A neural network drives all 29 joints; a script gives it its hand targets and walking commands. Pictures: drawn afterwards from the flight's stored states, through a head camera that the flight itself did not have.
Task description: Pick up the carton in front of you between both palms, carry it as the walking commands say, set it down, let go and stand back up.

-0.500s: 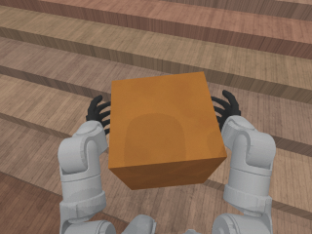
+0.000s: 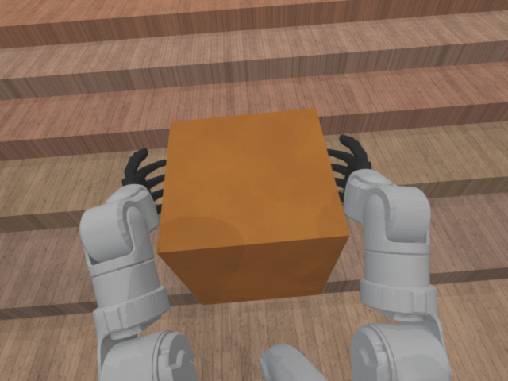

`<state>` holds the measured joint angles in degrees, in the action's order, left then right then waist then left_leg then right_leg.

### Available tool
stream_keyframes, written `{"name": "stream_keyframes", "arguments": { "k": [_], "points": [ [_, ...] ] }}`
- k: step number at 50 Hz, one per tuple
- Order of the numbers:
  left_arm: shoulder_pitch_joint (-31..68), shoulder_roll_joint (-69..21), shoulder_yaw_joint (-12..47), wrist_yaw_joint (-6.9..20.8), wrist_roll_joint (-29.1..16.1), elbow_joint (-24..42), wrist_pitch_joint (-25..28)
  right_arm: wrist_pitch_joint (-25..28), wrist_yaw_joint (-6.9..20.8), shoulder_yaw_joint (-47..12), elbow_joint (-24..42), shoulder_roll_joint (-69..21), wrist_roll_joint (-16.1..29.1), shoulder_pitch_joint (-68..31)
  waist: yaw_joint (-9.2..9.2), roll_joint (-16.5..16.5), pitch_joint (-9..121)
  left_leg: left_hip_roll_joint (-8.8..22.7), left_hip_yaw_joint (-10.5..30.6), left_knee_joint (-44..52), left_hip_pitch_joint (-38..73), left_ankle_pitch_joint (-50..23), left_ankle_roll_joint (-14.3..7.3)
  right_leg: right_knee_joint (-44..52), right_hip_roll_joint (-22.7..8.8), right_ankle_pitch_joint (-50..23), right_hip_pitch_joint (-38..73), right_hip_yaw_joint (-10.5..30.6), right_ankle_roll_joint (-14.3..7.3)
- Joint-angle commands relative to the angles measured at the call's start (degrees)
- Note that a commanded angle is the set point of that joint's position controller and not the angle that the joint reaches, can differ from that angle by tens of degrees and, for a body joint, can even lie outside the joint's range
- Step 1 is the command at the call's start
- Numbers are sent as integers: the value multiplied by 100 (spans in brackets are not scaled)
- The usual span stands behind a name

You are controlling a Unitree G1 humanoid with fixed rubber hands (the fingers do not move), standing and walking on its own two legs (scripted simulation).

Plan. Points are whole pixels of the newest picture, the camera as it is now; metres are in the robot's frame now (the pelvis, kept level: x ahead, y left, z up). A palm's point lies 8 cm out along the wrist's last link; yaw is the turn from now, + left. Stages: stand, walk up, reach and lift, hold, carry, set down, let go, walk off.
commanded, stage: carry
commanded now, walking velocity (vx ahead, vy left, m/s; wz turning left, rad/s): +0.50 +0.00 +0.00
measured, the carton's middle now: (253, 217) +0.36 -0.06 +0.06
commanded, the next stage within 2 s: none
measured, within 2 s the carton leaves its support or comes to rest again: neither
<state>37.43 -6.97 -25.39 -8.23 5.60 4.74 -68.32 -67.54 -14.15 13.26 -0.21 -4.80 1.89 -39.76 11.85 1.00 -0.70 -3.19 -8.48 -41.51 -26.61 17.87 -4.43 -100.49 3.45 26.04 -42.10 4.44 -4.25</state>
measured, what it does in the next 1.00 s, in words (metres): climbs: right foot 0.10 m higher, then left foot 0.10 m higher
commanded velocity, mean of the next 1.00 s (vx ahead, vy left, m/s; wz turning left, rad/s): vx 0.50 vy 0.00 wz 0.00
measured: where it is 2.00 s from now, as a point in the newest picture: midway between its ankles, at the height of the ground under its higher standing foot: (199, 102)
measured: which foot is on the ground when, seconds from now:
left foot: down 0.00-0.24, up 0.26-0.74, down 0.76-1.00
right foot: up 0.00-0.20, down 0.22-0.76, up 0.78-1.00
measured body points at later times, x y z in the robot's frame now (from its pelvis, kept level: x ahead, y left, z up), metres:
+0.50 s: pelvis +0.31 -0.10 +0.12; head +0.34 -0.10 +0.57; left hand +0.65 +0.11 +0.27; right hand +0.69 -0.20 +0.27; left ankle +0.32 +0.00 -0.44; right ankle +0.32 -0.20 -0.60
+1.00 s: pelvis +0.62 +0.00 +0.22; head +0.65 +0.01 +0.67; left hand +0.99 +0.13 +0.34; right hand +0.97 -0.18 +0.34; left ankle +0.67 +0.08 -0.50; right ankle +0.61 -0.09 -0.34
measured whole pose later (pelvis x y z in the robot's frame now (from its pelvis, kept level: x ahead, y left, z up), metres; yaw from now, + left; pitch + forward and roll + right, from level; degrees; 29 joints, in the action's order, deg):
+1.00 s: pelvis +0.62 +0.00 +0.22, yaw -1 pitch +3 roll +0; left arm 35.3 -7.3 -21.4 -8.4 4.9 6.2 -67.8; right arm -65.5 -11.8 16.4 1.9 -6.4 0.6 -36.7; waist 5.1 1.1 -0.4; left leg -0.3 -8.2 -38.3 -26.9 15.2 -5.3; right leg -92.0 0.8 23.1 -46.7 -2.4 -4.7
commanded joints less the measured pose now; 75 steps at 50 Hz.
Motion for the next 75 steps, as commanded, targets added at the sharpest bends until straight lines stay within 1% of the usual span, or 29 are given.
{"name": "stream_keyframes", "arguments": {
  "k": [1, 3, 6, 8, 9, 10, 11, 12, 13, 14, 16, 26, 29, 32, 35, 36, 37, 38, 41, 52, 56, 59, 63, 64, 65, 66, 68, 70, 75],
  "points": [
    [3481, -3265, 3173, -78, -575, 170, 187, 176, 848, -3918, 937, -5312, 2250, -4672, -564, -390, 2453, 2155, 2984, 1990, 3156, -1272, -1339, -455, -621, 679, -2399, -176, -272],
    [3566, -3336, 3400, -77, -721, 282, 40, 81, 809, -3706, 829, -5025, 2077, -4339, -420, -556, 2189, 2100, 2747, 2295, 3562, -1126, -1223, -281, -875, 966, -3125, -218, -252],
    [3515, -3354, 3661, -50, -1069, 131, -202, -163, 727, -3157, 569, -4655, 1573, -3802, -972, -742, 2010, 1338, 884, 3110, 1588, -1471, -591, 3447, -958, -102, -134, -1090, -222],
    [3650, -3581, 3878, -20, -1300, 75, -286, -304, 708, -2837, 345, -4487, 1246, -3433, -1518, -1766, 2535, 1248, 122, 2089, 1159, -5059, -412, 3931, -241, -1038, 2093, -1837, -119],
    [3583, -3813, 4030, -2, -1426, -122, -310, -378, 685, -2632, 199, -4345, 947, -3283, -1916, -1538, 3049, 1108, -334, 489, 1511, -6363, -250, 4636, 108, -1293, 2811, -1944, -138],
    [3598, -3901, 4093, 17, -1528, -187, -311, -425, 643, -2458, 83, -4191, 799, -3149, -2322, -838, 3423, 752, -161, -1330, 1252, -5958, 96, 5936, 275, -1510, 3858, -1471, -199],
    [3573, -4058, 4095, 43, -1609, -157, -272, -414, 624, -2407, 67, -4197, 620, -2972, -2375, 252, 3309, 299, 323, -3139, 5, -2300, 505, 7187, -659, -2049, 4556, 717, -586],
    [3658, -4164, 4192, 59, -1720, -197, -221, -407, 609, -2264, -55, -4148, 354, -2643, -1671, 1640, 3758, -351, 759, -5168, -1037, 304, 598, 7764, -2188, -3651, 4794, 3645, -1406],
    [3977, -4558, 4414, 129, -1976, 5, -161, -350, 587, -2139, 28, -4141, 187, -2745, -1646, 1119, 4012, 33, 1524, -5951, -1454, 209, 363, 7434, -2196, -3329, 4787, 3827, -1629],
    [4560, -4943, 4672, 236, -2361, 447, -76, -281, 590, -2054, 296, -4225, 136, -3097, -1717, 441, 3597, 278, 1617, -6022, -1937, 167, 240, 7105, -1882, -2908, 4657, 3112, -1383],
    [5162, -5252, 4852, 382, -2675, 939, 106, -164, 604, -2260, 714, -4543, 174, -3558, -1670, 688, 3135, 426, 1382, -5641, -2364, 308, 106, 7153, -1765, -2036, 4543, 2468, -996],
    [4010, -4253, 4725, 227, -2359, 420, 5, -162, 500, -2717, 705, -3748, 203, -2928, -1934, 272, 2189, 740, 998, -6577, -5429, 1595, -142, 8206, -2470, -1445, 5799, 1884, -1451],
    [3945, -3841, 4278, 102, -2098, 133, -189, -372, 445, -2563, 435, -3523, 239, -2992, -1595, 86, 1232, 1077, 548, -4886, -4812, 1394, -51, 9021, -1969, -966, 4509, 626, -858],
    [3637, -3610, 3806, 26, -1813, -165, -308, -481, 385, -2594, 121, -3699, 469, -3140, -1152, 1191, 1443, 677, -354, -2285, -862, -323, -141, 9719, -1347, -3328, 2548, -777, -536],
    [3737, -3574, 3527, -13, -1582, -242, -329, -381, 434, -2789, 137, -4288, 874, -3569, -116, 1294, 2929, -246, -778, -870, 1164, -348, -138, 5874, -1148, -8285, 3633, -1505, 39],
    [3609, -3562, 3373, -52, -1397, -376, -330, -345, 464, -2796, 88, -4345, 961, -3504, 147, 290, 3291, -103, 607, 657, 2467, -467, -223, 3679, -787, -6383, 2792, -1092, 432],
    [3159, -3689, 3224, -52, -1144, -529, -284, -261, 472, -2868, 38, -4453, 1097, -3636, -394, -1867, 3395, 1991, 3959, 1703, 3226, -2532, -867, 1493, 268, -1011, 1148, -866, 823],
    [3057, -3488, 3017, -73, -895, -724, -241, -188, 544, -2877, 35, -4705, 1165, -3718, -628, -1713, 4183, 2300, 5169, 1662, 3413, -2642, -1380, 4, 309, -702, 707, 142, 595],
    [3929, -4324, 3313, -19, -1044, -29, -69, 71, 839, -3502, 991, -5598, 1885, -5006, -898, -583, 3345, 1816, 3951, 1427, 2182, -402, -1014, 105, -327, -942, 57, 209, 117],
    [3353, -4109, 4359, 37, -1251, 306, 123, 119, 811, -3324, 799, -4518, 1180, -3150, -460, -575, 2477, 2249, 2893, 2045, 4234, -872, -1319, -1149, -658, 595, -3921, -496, -233],
    [3414, -3697, 4179, -104, -1321, 224, -69, -72, 659, -2960, 819, -3966, 1034, -3247, -920, -545, 1714, 1580, 1746, 3091, 2650, 68, -840, 830, -879, 42, -2733, -1134, -107],
    [3380, -3730, 4174, -234, -1388, 90, -176, -175, 611, -2646, 665, -3725, 920, -3001, -996, -1250, 1788, 1332, 738, 3617, 2208, -2054, -711, 2594, -766, -692, -983, -1520, -159],
    [3426, -3813, 4085, -280, -1555, -265, -195, -277, 526, -2282, 251, -3509, 583, -2878, -1954, -1596, 2867, 1231, -298, 134, 2659, -9029, -106, 4979, 303, -1301, 1989, -2286, -268],
    [3397, -3839, 4047, -251, -1554, -248, -173, -258, 501, -2207, 191, -3527, 496, -2787, -2386, -886, 3281, 914, -138, -1617, 2032, -7769, 254, 6182, 183, -1655, 3351, -1646, -262],
    [3309, -4050, 4080, -198, -1619, -341, -127, -225, 499, -2250, 66, -3763, 305, -2574, -2113, 681, 3479, 338, 417, -3417, 145, -2481, 533, 6983, -1104, -4359, 4894, 693, -825],
    [3397, -4317, 4198, -133, -1764, -423, -19, -167, 521, -2257, 150, -3879, 216, -2575, -1940, 1643, 3762, -463, 994, -5781, -1612, 447, 597, 6897, -2244, -7671, 5915, 3010, -1598],
    [4276, -4983, 4653, 63, -2320, 436, 215, 6, 572, -2213, 486, -4280, 295, -3084, -1842, 404, 3742, -111, 1922, -6916, -2423, 194, 126, 6941, -2078, -4263, 5205, 2955, -1548],
    [5054, -5235, 4979, 239, -2712, 1111, 374, 145, 581, -2463, 1027, -4534, 462, -3663, -1542, 169, 2959, 348, 1397, -6401, -3002, 295, 45, 7289, -1850, -2084, 4757, 2212, -1012],
    [4040, -4512, 4867, 267, -2495, 759, 385, 291, 419, -2917, 1064, -4040, 352, -3017, -1722, 136, 2536, 580, 678, -6063, -4155, 764, -117, 7730, -2002, -2443, 5419, 1329, -1035]
  ]
}}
